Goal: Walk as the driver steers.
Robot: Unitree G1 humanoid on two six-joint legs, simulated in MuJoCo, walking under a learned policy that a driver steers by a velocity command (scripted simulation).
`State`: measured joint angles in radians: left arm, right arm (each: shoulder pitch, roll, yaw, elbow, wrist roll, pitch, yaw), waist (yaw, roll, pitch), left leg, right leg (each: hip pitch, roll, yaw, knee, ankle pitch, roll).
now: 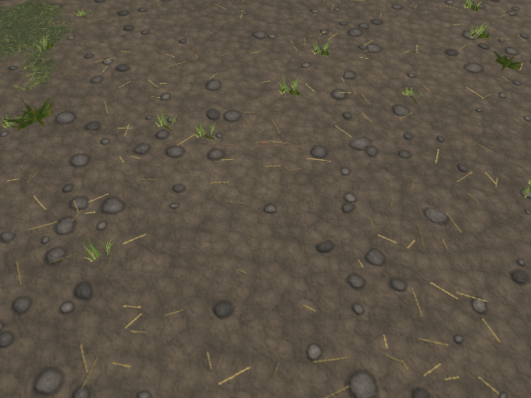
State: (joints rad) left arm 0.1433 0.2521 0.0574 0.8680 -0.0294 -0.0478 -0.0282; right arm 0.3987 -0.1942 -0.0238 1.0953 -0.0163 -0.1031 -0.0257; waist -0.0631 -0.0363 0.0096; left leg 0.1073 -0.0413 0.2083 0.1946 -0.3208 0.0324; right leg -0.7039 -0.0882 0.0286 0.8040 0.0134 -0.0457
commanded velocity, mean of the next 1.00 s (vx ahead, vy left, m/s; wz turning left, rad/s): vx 0.10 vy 0.00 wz -0.10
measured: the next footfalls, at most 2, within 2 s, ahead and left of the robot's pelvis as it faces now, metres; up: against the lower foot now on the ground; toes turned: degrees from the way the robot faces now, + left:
right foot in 0.14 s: +0.26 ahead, -0.11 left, +0.00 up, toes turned -5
left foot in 0.52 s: +0.28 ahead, +0.13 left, +0.00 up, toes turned -4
